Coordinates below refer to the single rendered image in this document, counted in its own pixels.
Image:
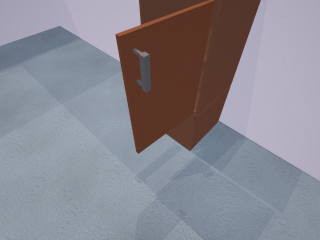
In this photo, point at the cupboard door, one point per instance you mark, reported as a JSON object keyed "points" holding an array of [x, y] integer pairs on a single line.
{"points": [[176, 44]]}

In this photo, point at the handle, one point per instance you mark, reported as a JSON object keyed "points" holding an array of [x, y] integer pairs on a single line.
{"points": [[145, 70]]}

